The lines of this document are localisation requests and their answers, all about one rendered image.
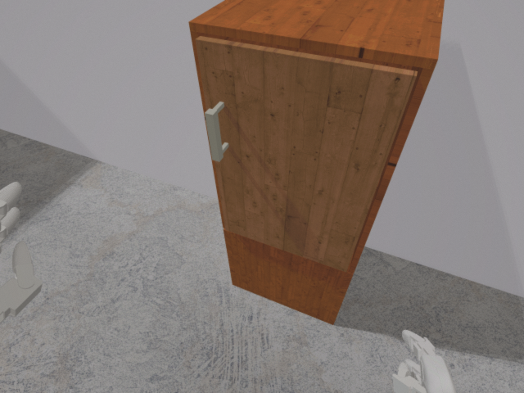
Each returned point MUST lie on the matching handle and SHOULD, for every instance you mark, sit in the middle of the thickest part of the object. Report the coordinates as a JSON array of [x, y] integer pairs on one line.
[[212, 123]]

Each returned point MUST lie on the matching right robot hand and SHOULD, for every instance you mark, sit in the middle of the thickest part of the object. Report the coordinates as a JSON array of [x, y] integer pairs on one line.
[[431, 376]]

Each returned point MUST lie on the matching left robot hand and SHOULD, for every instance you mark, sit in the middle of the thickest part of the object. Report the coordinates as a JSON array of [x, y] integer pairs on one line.
[[17, 292]]

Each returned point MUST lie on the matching cupboard door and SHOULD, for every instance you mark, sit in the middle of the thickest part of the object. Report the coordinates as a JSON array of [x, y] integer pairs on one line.
[[308, 138]]

